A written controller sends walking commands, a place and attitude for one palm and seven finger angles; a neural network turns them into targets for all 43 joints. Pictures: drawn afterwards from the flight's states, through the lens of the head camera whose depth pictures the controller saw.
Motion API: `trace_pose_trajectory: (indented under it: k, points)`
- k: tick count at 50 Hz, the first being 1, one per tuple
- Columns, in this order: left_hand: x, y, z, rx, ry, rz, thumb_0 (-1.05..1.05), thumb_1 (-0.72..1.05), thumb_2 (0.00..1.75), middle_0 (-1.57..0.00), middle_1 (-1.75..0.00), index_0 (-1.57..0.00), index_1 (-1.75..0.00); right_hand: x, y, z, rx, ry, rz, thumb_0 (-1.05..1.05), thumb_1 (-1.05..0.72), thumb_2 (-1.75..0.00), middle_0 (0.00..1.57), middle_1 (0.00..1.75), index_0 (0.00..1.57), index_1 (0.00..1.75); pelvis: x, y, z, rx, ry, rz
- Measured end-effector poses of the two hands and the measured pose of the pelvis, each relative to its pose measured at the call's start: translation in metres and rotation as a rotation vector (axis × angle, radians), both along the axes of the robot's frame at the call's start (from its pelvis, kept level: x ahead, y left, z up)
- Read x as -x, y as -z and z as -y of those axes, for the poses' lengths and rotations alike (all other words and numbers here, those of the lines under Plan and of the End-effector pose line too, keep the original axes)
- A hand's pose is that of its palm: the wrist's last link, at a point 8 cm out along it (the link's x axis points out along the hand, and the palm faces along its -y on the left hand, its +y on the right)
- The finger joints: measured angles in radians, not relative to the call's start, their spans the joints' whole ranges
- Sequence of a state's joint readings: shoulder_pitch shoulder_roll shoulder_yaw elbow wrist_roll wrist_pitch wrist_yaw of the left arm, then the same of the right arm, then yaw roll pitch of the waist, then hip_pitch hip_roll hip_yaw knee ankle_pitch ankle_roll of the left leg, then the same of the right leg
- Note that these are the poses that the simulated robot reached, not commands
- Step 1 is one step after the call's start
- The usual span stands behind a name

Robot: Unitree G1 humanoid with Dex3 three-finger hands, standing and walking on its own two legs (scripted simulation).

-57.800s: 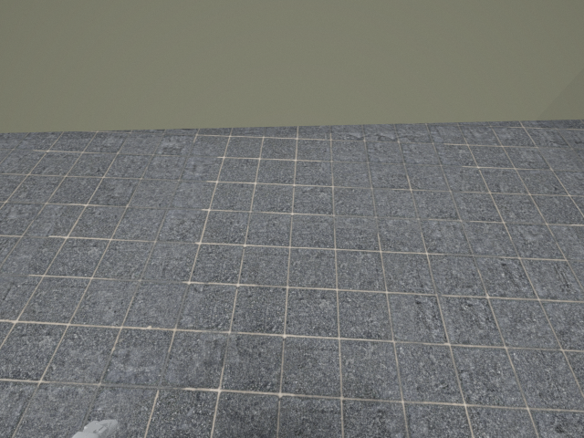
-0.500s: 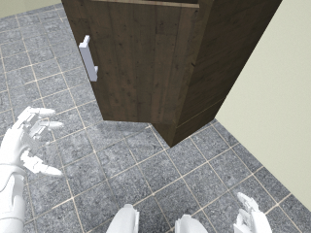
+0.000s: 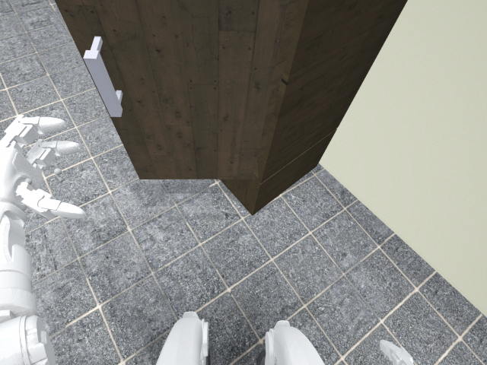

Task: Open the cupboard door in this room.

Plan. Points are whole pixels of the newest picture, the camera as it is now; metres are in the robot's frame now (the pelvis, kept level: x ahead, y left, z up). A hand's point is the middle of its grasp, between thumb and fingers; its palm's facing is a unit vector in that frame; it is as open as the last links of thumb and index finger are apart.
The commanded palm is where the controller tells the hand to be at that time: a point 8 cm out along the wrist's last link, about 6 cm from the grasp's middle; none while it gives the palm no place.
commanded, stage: move the hooked fingers beside the handle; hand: left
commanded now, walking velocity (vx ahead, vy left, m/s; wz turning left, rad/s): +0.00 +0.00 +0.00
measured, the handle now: (107, 79) +0.59 +0.27 +0.05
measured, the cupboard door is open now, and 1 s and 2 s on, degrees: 52 52 52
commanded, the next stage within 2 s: slide the fingers in behind the handle in 1.74 s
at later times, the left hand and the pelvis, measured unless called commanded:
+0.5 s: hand (62, 132) +0.46 +0.31 +0.05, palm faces +0.06 -1.00 -0.01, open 14.0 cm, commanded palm +0.46 +0.35 +0.05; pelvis -0.01 +0.01 -0.02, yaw -1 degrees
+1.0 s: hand (68, 95) +0.54 +0.32 +0.05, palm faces +0.06 -1.00 -0.02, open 14.0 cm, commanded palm +0.54 +0.34 +0.05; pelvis -0.01 +0.02 -0.03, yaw -3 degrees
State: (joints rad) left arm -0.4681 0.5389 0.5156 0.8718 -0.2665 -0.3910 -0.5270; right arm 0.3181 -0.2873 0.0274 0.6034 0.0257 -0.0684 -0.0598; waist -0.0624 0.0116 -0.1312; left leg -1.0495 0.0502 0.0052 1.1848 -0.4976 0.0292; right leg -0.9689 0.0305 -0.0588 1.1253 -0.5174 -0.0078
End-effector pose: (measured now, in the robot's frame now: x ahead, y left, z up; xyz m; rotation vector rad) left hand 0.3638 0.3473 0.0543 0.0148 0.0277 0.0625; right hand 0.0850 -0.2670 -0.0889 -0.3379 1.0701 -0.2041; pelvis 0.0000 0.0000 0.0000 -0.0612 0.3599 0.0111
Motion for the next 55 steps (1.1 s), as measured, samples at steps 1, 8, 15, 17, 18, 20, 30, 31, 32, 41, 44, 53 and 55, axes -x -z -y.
trace_pose_trajectory:
  k: [1,8,15,17,18,20,30,31,32,41,44,53,55]
  points:
    - [-0.003,0.000,-0.001,0.002,0.001,0.001,-0.02,-0.50,0.30,-0.30,-1.20,-0.30,-1.20,0.003,0.001,0.000,0.003,0.004,-0.011,0.01,-0.91,-0.90,0.21,0.30,0.21,0.30,0.000,0.000,0.000,0.001,0.000,-0.003]
    - [-0.024,0.003,-0.007,0.013,0.001,0.003,-0.02,-0.50,0.30,-0.30,-1.20,-0.30,-1.20,0.017,0.004,0.002,0.020,0.024,-0.071,0.01,-0.91,-0.90,0.21,0.30,0.21,0.30,0.002,0.005,-0.003,0.008,0.004,-0.023]
    - [-0.044,0.001,-0.012,0.012,0.006,0.009,-0.02,-0.50,0.30,-0.30,-1.20,-0.29,-1.20,0.029,0.008,0.000,0.030,0.039,-0.118,0.01,-0.91,-0.90,0.21,0.30,0.21,0.30,0.005,0.009,-0.006,0.017,0.007,-0.041]
    - [-0.049,0.002,-0.013,0.012,0.007,0.002,-0.02,-0.50,0.30,-0.30,-1.20,-0.30,-1.20,0.033,0.009,0.000,0.032,0.042,-0.133,0.01,-0.91,-0.90,0.21,0.30,0.21,0.30,0.006,0.010,-0.007,0.019,0.006,-0.046]
    - [-0.052,0.002,-0.014,0.012,0.007,0.000,-0.02,-0.50,0.30,-0.30,-1.20,-0.30,-1.20,0.035,0.009,-0.001,0.034,0.042,-0.141,0.01,-0.91,-0.90,0.21,0.30,0.21,0.30,0.007,0.011,-0.007,0.020,0.006,-0.050]
    - [-0.058,0.002,-0.015,0.009,0.006,-0.004,-0.02,-0.50,0.30,-0.30,-1.20,-0.30,-1.20,0.039,0.011,-0.001,0.037,0.045,-0.156,0.00,-0.91,-0.90,0.21,0.30,0.21,0.30,0.008,0.013,-0.008,0.023,0.006,-0.057]
    - [-0.092,0.003,-0.021,0.005,0.000,-0.003,-0.02,-0.50,0.30,-0.30,-1.20,-0.30,-1.20,0.065,0.015,-0.002,0.064,0.073,-0.239,0.00,-0.91,-0.90,0.21,0.30,0.21,0.30,0.012,0.022,-0.010,0.040,0.008,-0.100]
    - [-0.096,0.003,-0.021,0.003,0.001,-0.004,-0.02,-0.50,0.30,-0.30,-1.20,-0.30,-1.20,0.067,0.015,-0.002,0.066,0.077,-0.249,0.00,-0.91,-0.90,0.21,0.30,0.21,0.30,0.012,0.023,-0.010,0.043,0.008,-0.104]
    - [-0.099,0.002,-0.021,0.002,0.002,-0.002,-0.02,-0.50,0.30,-0.30,-1.20,-0.30,-1.20,0.070,0.016,-0.002,0.068,0.080,-0.260,0.00,-0.91,-0.90,0.21,0.30,0.21,0.30,0.012,0.024,-0.011,0.044,0.008,-0.109]
    - [-0.130,0.004,-0.025,0.011,-0.006,-0.020,-0.02,-0.50,0.30,-0.30,-1.20,-0.30,-1.20,0.093,0.016,-0.008,0.077,0.115,-0.334,0.00,-0.91,-0.90,0.21,0.30,0.21,0.30,0.011,0.029,-0.013,0.058,0.015,-0.148]
    - [-0.138,0.001,-0.028,0.003,-0.011,-0.004,-0.02,-0.50,0.30,-0.30,-1.20,-0.30,-1.20,0.099,0.016,-0.010,0.078,0.128,-0.356,0.00,-0.91,-0.90,0.21,0.30,0.21,0.30,0.011,0.031,-0.014,0.063,0.018,-0.162]
    - [-0.157,0.003,-0.030,-0.003,0.007,-0.017,-0.02,-0.50,0.30,-0.30,-1.20,-0.29,-1.20,0.112,0.015,-0.022,0.065,0.153,-0.420,0.00,-0.91,-0.90,0.21,0.30,0.21,0.30,0.008,0.033,-0.018,0.075,0.020,-0.189]
    - [-0.157,0.005,-0.029,-0.001,0.010,-0.024,-0.02,-0.50,0.30,-0.30,-1.20,-0.29,-1.20,0.113,0.015,-0.024,0.057,0.156,-0.428,0.00,-0.91,-0.90,0.21,0.30,0.21,0.30,0.007,0.032,-0.019,0.075,0.022,-0.190]
